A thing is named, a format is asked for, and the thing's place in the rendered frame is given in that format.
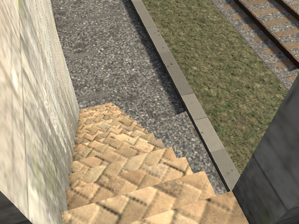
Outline stairs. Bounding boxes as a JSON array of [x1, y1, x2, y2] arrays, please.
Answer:
[[61, 102, 217, 224]]

